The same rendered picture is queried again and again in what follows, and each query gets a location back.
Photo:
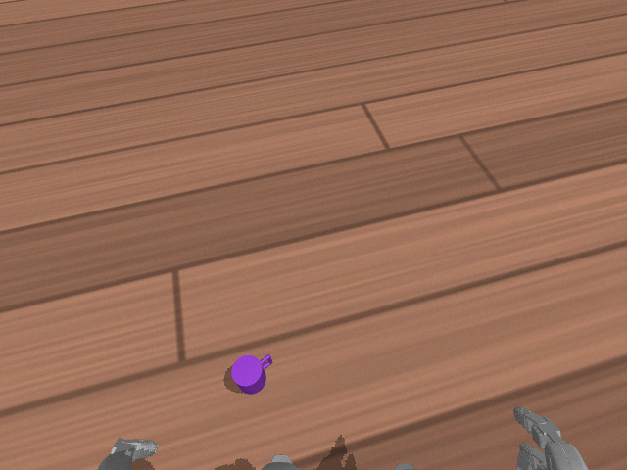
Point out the left robot hand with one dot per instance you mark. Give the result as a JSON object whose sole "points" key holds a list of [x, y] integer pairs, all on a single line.
{"points": [[126, 451]]}

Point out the mug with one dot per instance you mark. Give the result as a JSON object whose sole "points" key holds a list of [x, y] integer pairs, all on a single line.
{"points": [[249, 374]]}

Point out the right robot hand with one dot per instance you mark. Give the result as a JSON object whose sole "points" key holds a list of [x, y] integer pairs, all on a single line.
{"points": [[559, 455]]}

